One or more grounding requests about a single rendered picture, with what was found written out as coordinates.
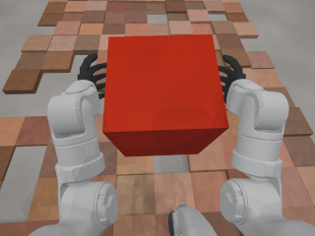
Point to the left robot forearm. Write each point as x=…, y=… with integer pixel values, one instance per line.
x=71, y=118

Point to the carton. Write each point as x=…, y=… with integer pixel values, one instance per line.
x=163, y=94

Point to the right robot upper arm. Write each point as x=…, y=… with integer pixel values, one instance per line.
x=255, y=208

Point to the robot right hand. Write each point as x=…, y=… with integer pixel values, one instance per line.
x=232, y=75

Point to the right robot shin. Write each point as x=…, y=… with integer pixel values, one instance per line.
x=181, y=205

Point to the right robot thigh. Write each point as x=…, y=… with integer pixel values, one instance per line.
x=189, y=222

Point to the right robot forearm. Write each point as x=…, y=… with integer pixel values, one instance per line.
x=262, y=116

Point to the left robot upper arm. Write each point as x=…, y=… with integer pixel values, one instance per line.
x=85, y=210

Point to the robot left hand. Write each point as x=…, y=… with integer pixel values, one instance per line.
x=87, y=73

